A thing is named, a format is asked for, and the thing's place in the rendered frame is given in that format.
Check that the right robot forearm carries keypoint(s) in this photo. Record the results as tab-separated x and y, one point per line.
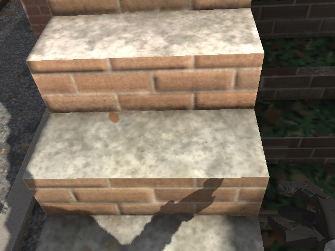
330	246

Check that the robot right hand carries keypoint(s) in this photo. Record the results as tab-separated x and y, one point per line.
318	226

